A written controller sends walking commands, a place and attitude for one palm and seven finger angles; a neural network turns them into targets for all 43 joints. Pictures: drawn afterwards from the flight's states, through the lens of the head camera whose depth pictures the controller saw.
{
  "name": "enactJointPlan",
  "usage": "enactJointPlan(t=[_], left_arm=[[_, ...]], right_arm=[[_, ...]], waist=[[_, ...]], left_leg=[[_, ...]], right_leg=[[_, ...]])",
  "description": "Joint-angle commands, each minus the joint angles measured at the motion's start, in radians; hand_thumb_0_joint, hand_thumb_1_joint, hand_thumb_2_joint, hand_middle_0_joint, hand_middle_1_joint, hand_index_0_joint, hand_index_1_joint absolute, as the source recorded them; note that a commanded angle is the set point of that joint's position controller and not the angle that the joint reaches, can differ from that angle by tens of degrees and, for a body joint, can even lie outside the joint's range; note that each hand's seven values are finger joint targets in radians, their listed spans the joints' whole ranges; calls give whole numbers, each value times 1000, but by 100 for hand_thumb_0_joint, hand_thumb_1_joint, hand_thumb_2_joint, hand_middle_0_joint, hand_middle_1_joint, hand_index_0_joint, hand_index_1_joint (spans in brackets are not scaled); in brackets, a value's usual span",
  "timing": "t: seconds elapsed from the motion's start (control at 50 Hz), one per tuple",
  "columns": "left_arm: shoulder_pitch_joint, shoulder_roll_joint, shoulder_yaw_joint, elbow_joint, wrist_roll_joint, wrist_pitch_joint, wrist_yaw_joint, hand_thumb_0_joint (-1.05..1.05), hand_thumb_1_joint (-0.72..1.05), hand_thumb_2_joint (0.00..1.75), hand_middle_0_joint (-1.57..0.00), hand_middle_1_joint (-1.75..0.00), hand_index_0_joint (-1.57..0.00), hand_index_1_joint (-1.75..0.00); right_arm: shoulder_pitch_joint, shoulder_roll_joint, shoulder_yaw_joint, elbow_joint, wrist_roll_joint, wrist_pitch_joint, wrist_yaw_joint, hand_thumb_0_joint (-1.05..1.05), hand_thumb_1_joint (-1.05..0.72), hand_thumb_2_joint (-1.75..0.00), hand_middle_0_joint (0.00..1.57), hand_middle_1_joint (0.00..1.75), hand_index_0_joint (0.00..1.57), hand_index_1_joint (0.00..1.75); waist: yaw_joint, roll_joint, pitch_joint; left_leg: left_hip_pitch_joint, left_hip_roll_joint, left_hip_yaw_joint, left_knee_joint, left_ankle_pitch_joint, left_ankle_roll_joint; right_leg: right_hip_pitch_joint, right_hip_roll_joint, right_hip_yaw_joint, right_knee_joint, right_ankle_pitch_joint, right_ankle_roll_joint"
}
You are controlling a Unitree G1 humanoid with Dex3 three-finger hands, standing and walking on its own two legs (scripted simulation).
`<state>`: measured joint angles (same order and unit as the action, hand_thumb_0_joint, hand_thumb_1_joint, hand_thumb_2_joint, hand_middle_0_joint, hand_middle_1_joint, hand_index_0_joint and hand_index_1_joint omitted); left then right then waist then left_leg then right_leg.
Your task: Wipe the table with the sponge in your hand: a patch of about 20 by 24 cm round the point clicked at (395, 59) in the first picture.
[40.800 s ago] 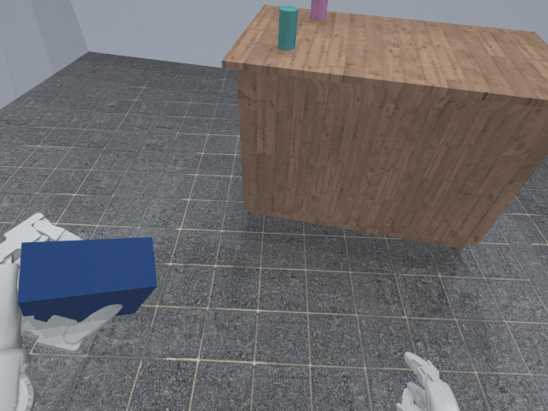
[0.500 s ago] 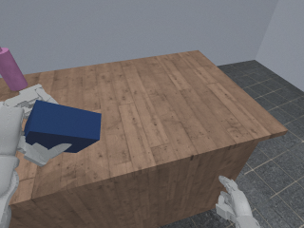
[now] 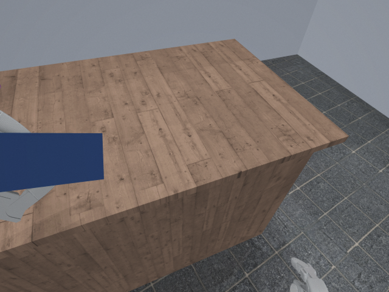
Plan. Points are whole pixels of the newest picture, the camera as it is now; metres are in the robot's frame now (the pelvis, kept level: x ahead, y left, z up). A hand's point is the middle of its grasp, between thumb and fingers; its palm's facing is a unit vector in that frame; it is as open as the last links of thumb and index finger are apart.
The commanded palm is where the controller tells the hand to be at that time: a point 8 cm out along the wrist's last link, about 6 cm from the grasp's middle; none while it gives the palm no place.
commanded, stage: step back with the hand held close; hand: left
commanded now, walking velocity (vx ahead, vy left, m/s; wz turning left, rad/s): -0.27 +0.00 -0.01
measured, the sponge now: (53, 156) +0.23 +0.20 +0.24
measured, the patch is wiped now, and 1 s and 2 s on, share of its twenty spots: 0.95 0.95 0.95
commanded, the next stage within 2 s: stop stepping back and stand still in 0.80 s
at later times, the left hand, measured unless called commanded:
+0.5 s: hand out of the picture +0.15 +0.24 +0.27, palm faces +0.57 -0.76 -0.32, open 9.4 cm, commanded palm +0.10 +0.28 +0.27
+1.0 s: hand out of the picture +0.03 +0.22 +0.28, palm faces +0.51 -0.80 -0.32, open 9.4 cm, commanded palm -0.03 +0.26 +0.27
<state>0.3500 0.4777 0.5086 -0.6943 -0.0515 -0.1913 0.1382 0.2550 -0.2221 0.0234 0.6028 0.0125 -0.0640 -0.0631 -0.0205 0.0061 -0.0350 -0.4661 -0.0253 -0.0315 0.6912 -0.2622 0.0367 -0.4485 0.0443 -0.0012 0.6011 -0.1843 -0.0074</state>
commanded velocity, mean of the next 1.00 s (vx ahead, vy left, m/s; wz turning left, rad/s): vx -0.29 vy -0.01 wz -0.03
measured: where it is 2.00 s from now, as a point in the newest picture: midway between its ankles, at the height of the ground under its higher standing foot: outside the picture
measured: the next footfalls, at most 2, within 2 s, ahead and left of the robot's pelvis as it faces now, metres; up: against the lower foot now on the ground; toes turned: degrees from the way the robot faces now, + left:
left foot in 0.84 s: -0.13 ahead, +0.14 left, +0.00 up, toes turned +5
right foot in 1.08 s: -0.12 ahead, -0.14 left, +0.00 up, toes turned -2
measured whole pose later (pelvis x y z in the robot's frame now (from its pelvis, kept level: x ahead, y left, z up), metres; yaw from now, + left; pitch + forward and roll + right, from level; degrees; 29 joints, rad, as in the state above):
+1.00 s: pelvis -0.19 -0.02 +0.00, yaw -1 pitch +0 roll +0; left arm 0.28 0.45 0.55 -0.69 -0.08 -0.20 0.14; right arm 0.22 -0.18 -0.02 0.61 0.03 -0.15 -0.02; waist -0.01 -0.06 0.04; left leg -0.33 0.10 0.05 0.63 -0.29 -0.05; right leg -0.58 0.03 0.02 1.02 -0.43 0.04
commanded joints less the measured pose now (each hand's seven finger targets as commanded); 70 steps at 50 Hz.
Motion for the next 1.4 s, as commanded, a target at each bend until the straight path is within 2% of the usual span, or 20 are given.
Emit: enactJointPlan(t=[0.0,0.28,0.38,0.42,0.5,0.54,0.58,0.6,0.68,0.78,0.84,0.88,0.92,1.0,1.04,1.1,1.2,1.24,1.3,1.38], left_arm=[[-169,165,100,-107,-11,-42,26,0,10,130,-120,-160,-120,-160],[-215,184,85,-219,-5,-50,38,0,10,130,-120,-160,-120,-160],[-244,177,127,-215,11,-59,47,0,10,130,-120,-160,-120,-160],[-257,157,119,-124,3,-51,42,0,10,130,-120,-160,-120,-160],[-271,110,59,-99,-9,-55,17,0,10,130,-120,-160,-120,-160],[-282,109,36,-107,-5,-67,-2,0,10,130,-120,-160,-120,-160],[-255,149,33,-143,-6,-66,0,0,10,130,-120,-160,-120,-160],[-168,158,49,-133,-17,-53,1,0,10,130,-120,-160,-120,-160],[-81,176,103,-234,-30,-55,4,0,10,130,-120,-160,-120,-160],[-62,183,132,-192,-40,-53,27,0,10,130,-120,-160,-120,-160],[-125,179,142,-218,-59,-73,22,0,10,130,-120,-160,-120,-160],[-242,189,134,-328,-40,-83,26,0,10,130,-120,-160,-120,-160],[-157,121,108,-181,-26,-60,14,0,10,130,-120,-160,-120,-160],[-205,95,40,-102,-17,-21,-2,0,10,130,-120,-160,-120,-160],[-213,122,37,-76,-4,-5,-6,0,10,130,-120,-160,-120,-160],[-228,171,61,-102,-21,-1,-9,0,10,130,-120,-160,-120,-160],[-197,184,74,-160,-27,24,16,0,10,130,-120,-160,-120,-160],[-297,182,81,-167,-23,19,29,0,10,130,-120,-160,-120,-160],[-325,181,48,35,7,22,10,0,10,130,-120,-160,-120,-160],[-171,106,2,64,-26,31,2,0,10,130,-120,-160,-120,-160]], right_arm=[[-104,-137,-48,-153,3,-64,-18,0,-90,-90,20,30,20,30],[-148,-125,-42,-169,-3,-62,-5,0,-90,-90,20,30,20,30],[-137,-144,-63,-194,-3,-81,-4,0,-90,-90,20,30,20,30],[-103,-121,-77,-159,2,-95,5,0,-90,-90,20,30,20,30],[-112,-116,-56,-148,3,-125,14,0,-90,-90,20,30,20,30],[-132,-120,-49,-158,5,-124,18,0,-90,-90,20,30,20,30],[-127,-97,-66,-157,25,-117,14,0,-90,-90,20,30,20,30],[-163,-89,-71,-148,28,-105,15,0,-90,-90,20,30,20,30],[-181,-35,-24,-175,13,-54,18,0,-90,-90,20,30,20,30],[-91,-92,-68,-142,12,-64,1,0,-90,-90,20,30,20,30],[-115,-143,-107,-155,16,-102,4,0,-90,-90,20,30,20,30],[-79,-117,-101,-120,-6,-135,9,0,-90,-90,20,30,20,30],[-65,-134,-126,-105,33,-158,36,0,-90,-90,20,30,20,30],[-131,-137,-77,-155,31,-138,40,0,-90,-90,20,30,20,30],[-141,-131,-67,-169,26,-112,31,0,-90,-90,20,30,20,30],[-156,-100,-69,-117,28,-74,31,0,-90,-90,20,30,20,30],[-174,-88,-21,-109,9,-25,-2,0,-90,-90,20,30,20,30],[-167,-146,-36,-147,14,-58,-8,0,-90,-90,20,30,20,30],[-126,-92,-37,-115,33,-84,29,0,-90,-90,20,30,20,30],[-157,-110,-22,-136,19,-77,4,0,-90,-90,20,30,20,30]], waist=[[5,72,-90],[-3,41,-125],[-1,282,-147],[-2,211,-131],[17,190,-125],[25,113,-125],[13,-240,-133],[28,-256,-138],[1,-54,-111],[-16,-86,-215],[-12,266,-173],[-33,309,-158],[-11,214,-150],[4,232,-31],[11,73,-49],[2,-291,-104],[-25,4,-65],[-17,381,-51],[-2,244,21],[29,210,-22]], left_leg=[[-31,151,-188,-212,-334,34],[15,144,-137,-106,-293,17],[-160,337,-296,-411,-417,96],[-80,373,-251,-391,-283,100],[87,321,-184,-284,7,58],[73,257,-113,-105,-68,9],[8,43,49,352,-232,-80],[-10,44,1,580,-226,-82],[-49,107,-11,368,-217,-73],[183,104,55,-168,-92,-31],[388,434,-134,-318,602,90],[370,436,-201,-230,751,143],[399,345,-43,-190,595,94],[52,276,-37,-235,-159,44],[-39,162,51,-20,-358,7],[15,53,4,523,-202,-30],[288,87,32,-85,-259,23],[46,297,-368,-506,-599,146],[-6,321,-376,-485,-527,194],[-82,224,-134,-351,-424,74]], right_leg=[[51,-119,126,-91,-152,-30],[-15,-200,214,-116,-119,-55],[125,-21,41,341,-221,22],[41,-6,53,465,-300,28],[65,-36,33,76,-228,23],[139,-88,53,-168,-17,-6],[58,-346,316,-295,174,-141],[21,-421,340,-308,297,-189],[95,-357,210,-168,469,-135],[152,-306,224,-80,370,-69],[-186,-25,23,374,-265,53],[-263,-39,118,604,-383,52],[-225,-44,81,522,-274,46],[139,-54,-19,66,-166,31],[276,-52,-46,-127,-49,18],[42,-340,429,-429,-441,-138],[-220,-205,99,-147,-547,-66],[-98,44,-102,479,-332,26],[-253,-53,36,764,-250,18],[194,-28,-88,82,-304,-13]])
